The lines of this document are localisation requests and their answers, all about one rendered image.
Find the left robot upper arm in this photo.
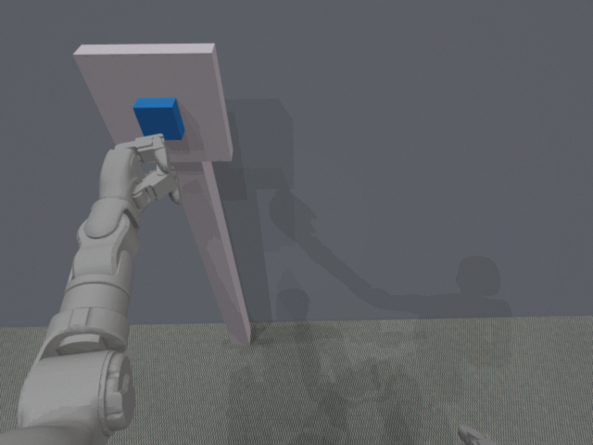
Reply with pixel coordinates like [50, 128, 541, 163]
[0, 350, 135, 445]

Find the left robot forearm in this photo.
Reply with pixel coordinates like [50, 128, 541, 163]
[17, 197, 141, 428]

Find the panel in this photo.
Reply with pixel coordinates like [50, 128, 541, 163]
[73, 44, 251, 346]

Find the robot right hand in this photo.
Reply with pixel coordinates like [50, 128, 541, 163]
[458, 425, 496, 445]

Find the button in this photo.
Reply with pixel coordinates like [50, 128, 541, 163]
[133, 98, 185, 140]

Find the robot left hand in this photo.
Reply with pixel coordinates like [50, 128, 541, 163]
[99, 133, 182, 217]

